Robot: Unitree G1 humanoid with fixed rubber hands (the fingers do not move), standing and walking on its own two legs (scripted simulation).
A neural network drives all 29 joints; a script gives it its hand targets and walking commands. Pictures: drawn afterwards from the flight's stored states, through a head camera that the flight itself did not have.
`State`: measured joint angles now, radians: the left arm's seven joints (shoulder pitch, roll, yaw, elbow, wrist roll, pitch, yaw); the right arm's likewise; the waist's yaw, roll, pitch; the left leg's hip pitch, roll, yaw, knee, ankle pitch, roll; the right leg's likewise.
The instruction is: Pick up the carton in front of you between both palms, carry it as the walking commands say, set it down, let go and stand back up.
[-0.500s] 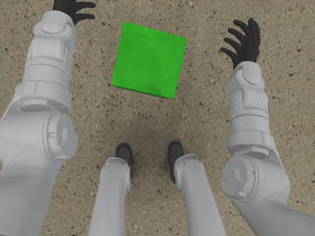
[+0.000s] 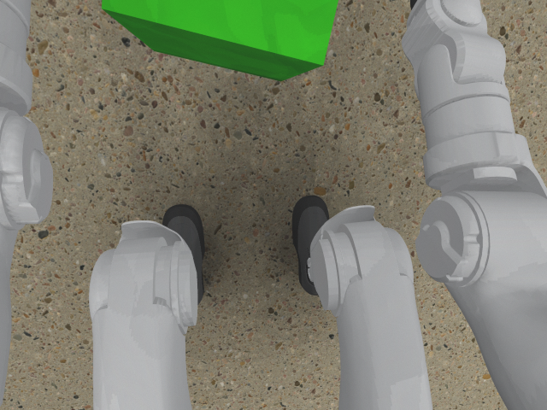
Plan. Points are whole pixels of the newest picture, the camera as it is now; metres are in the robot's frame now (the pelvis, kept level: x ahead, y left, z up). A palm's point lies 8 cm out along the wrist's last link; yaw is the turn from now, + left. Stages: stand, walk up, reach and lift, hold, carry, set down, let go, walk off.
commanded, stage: reach and lift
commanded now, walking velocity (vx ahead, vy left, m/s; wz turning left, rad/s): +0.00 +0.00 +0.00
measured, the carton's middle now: out of the picture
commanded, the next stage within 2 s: none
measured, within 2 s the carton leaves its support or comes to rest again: leaves its support in 1.02 s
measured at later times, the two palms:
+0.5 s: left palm out of the picture +0.61 +0.19 -0.22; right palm out of the picture +0.56 -0.15 -0.22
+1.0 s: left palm out of the picture +0.60 +0.18 -0.22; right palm out of the picture +0.57 -0.13 -0.21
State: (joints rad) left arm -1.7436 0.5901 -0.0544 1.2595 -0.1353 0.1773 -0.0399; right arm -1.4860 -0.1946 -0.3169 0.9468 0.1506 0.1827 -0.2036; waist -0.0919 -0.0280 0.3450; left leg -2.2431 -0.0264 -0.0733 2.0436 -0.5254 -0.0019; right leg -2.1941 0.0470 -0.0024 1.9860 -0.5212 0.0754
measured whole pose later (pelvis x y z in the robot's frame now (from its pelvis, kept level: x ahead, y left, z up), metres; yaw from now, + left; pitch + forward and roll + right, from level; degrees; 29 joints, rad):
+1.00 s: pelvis +0.01 +0.01 -0.05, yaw +0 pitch +36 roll -5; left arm -1.68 0.43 0.01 1.16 -0.04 0.24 -0.02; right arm -1.52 -0.14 -0.48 0.93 -0.01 0.25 -0.14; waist -0.05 -0.04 0.42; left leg -2.27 -0.01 -0.04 2.25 -0.62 0.02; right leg -2.22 0.07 0.03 2.19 -0.61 0.10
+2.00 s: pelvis +0.03 -0.01 +0.16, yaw +5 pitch +39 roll -2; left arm -0.92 -0.01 0.39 0.66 0.26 0.43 -0.01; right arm -0.84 0.12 -0.54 0.54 -0.22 0.41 -0.06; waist -0.04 -0.01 -0.22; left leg -1.72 -0.05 -0.07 1.51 -0.47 -0.02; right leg -1.69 0.04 0.05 1.49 -0.48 0.05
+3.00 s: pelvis +0.10 -0.01 +0.36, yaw +6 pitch -2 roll +0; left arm -0.31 -0.16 0.29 0.40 0.31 0.61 -0.02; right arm -0.33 0.17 -0.32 0.42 -0.31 0.59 0.01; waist 0.00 -0.01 -0.04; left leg -0.21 -0.01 -0.07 0.46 -0.21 -0.01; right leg -0.20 0.01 0.06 0.47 -0.23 0.01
